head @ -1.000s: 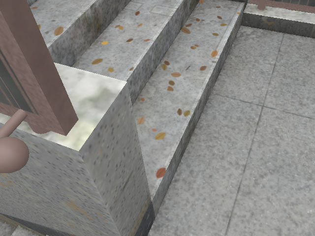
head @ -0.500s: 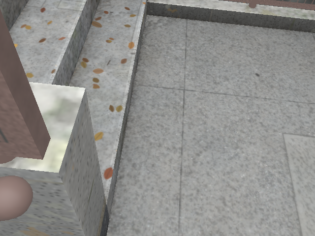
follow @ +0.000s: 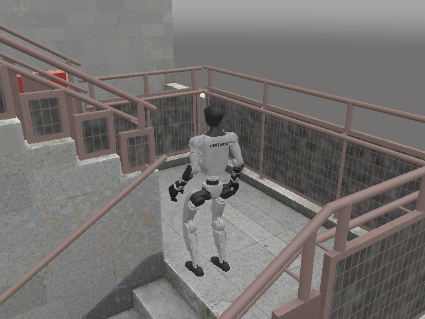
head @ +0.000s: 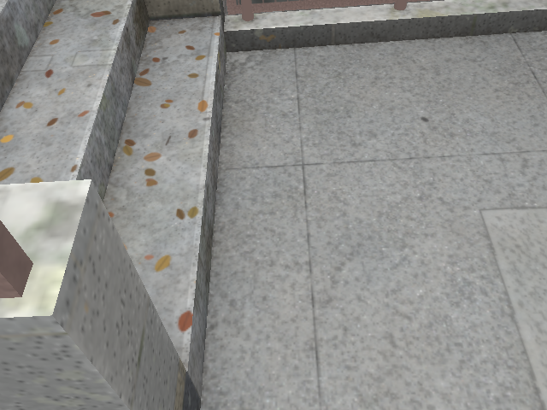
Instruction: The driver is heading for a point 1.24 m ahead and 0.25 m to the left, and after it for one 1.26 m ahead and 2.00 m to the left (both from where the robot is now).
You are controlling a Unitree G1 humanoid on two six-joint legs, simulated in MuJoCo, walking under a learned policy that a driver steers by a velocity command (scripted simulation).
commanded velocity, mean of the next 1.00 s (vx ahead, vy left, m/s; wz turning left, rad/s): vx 0.28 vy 0.02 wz -0.02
